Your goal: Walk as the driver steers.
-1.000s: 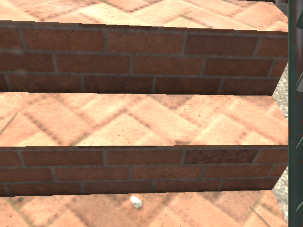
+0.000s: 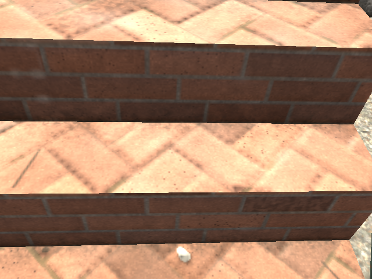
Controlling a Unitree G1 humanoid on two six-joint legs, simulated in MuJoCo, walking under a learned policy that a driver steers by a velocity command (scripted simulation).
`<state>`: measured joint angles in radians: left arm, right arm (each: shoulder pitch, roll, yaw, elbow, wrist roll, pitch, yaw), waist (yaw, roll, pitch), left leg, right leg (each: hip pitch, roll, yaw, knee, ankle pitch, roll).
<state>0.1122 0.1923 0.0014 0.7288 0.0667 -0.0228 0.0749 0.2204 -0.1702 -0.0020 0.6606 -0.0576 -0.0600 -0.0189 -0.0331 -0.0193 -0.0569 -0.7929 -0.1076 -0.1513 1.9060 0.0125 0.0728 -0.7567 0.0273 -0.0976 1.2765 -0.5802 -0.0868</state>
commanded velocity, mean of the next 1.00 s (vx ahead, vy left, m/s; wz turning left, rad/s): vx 1.00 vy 0.00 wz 0.00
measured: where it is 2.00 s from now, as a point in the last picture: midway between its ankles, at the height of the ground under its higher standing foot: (180, 190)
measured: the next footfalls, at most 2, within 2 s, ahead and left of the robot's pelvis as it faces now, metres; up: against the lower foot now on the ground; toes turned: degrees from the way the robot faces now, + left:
left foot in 0.22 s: +0.07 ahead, +0.17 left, +0.00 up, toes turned -2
right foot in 0.54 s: +0.03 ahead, -0.02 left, -0.01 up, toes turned -3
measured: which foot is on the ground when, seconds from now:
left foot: up 0.00-0.20, down 0.22-0.56, up 0.58-0.76, down 0.78-1.00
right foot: down 0.00-0.24, up 0.26-0.52, down 0.54-0.70, up 0.72-1.00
